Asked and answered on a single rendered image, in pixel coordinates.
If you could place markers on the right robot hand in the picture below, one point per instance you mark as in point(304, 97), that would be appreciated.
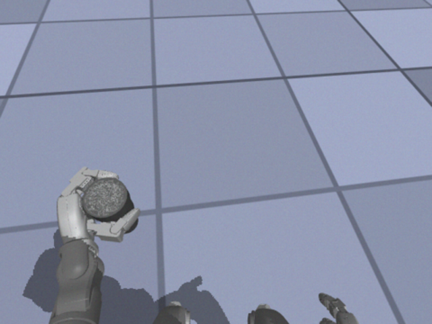
point(337, 309)

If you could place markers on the cup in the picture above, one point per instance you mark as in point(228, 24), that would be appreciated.
point(107, 199)

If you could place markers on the left robot hand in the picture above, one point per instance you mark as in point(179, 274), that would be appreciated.
point(75, 223)

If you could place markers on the left robot arm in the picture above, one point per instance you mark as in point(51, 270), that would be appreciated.
point(79, 274)

